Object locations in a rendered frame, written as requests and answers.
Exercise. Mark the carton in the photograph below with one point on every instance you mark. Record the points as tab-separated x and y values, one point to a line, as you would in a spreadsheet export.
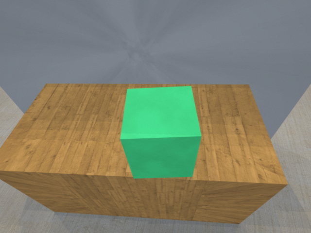
160	132

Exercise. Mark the pedestal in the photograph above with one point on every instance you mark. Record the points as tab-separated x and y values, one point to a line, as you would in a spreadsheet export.
66	154

